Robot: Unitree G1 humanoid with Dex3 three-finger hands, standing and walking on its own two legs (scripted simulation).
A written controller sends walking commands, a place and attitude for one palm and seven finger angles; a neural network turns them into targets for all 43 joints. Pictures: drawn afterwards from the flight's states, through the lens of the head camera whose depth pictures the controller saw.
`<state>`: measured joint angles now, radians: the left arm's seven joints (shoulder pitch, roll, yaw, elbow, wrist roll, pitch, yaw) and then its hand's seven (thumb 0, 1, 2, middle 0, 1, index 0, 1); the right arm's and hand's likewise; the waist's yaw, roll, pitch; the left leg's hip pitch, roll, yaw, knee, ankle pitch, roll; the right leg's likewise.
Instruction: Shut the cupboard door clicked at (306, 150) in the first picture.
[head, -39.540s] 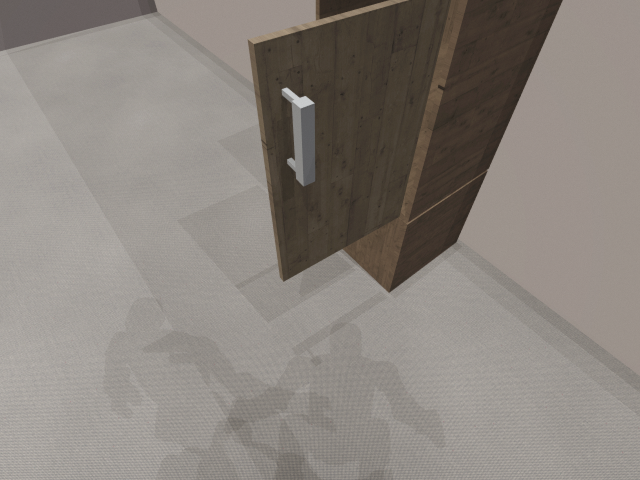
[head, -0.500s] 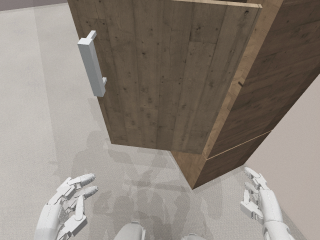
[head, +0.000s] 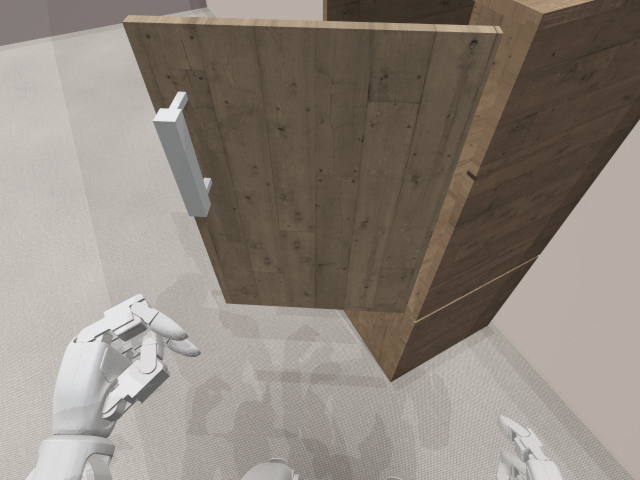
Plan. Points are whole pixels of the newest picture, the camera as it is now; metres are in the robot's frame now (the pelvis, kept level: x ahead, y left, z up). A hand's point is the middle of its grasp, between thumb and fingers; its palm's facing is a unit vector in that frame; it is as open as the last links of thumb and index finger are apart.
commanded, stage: raise the hand and make a fist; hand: left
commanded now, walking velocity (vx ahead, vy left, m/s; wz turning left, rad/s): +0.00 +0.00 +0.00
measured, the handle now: (190, 157) +0.47 +0.21 +0.15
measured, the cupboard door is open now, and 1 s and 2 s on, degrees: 58 58 58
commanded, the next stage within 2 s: bring the fist close to the handle in 0.92 s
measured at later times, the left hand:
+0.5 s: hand (146, 328) +0.24 +0.19 +0.13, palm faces +0.00 -1.00 -0.06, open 3.1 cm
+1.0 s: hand (137, 312) +0.24 +0.19 +0.16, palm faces +0.07 -1.00 -0.06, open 3.1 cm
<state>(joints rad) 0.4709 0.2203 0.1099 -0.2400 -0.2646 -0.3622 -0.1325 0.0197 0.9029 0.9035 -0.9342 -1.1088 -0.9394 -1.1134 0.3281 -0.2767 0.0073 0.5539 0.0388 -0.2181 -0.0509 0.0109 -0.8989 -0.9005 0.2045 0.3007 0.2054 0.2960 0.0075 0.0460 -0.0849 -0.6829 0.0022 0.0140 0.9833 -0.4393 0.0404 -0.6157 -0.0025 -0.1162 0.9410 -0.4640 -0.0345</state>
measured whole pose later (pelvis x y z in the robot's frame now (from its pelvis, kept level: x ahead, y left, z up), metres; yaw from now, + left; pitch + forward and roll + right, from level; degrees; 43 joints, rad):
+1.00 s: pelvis +0.01 -0.01 +0.04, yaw +0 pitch +0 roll -1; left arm 0.27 0.26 0.20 -0.16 -0.29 -0.11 -0.20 0.02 0.90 0.90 -1.30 -1.50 -1.30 -1.50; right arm 0.26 -0.26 0.06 0.60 0.06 -0.27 -0.06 0.01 -0.90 -0.90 0.20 0.30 0.21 0.30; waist 0.04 0.05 -0.04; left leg -0.36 -0.01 0.01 0.68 -0.32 0.03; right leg -0.30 0.01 -0.11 0.65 -0.35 -0.04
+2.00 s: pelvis +0.01 +0.00 +0.04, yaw -1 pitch +2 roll +0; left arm -0.25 0.27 0.19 0.32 -0.23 -0.08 -0.16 0.02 0.90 0.90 -1.30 -1.50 -1.30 -1.50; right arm 0.25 -0.25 0.05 0.65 0.06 -0.19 -0.06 0.01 -0.90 -0.90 0.21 0.30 0.21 0.30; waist 0.00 0.03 -0.03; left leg -0.38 -0.02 0.04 0.65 -0.31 0.04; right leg -0.34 0.00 -0.08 0.63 -0.34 -0.02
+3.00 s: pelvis +0.01 -0.01 +0.04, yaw -1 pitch +4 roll +0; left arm -0.53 0.35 0.22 0.72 -0.23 -0.18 -0.28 0.02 0.89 0.90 -1.31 -1.50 -1.31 -1.50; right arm 0.31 -0.29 0.03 0.66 0.06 -0.10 -0.07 0.01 -0.90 -0.90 0.20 0.30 0.21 0.30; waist -0.04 0.03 -0.03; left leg -0.44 0.00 0.03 0.67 -0.31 0.03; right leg -0.40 0.01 -0.09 0.66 -0.34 -0.04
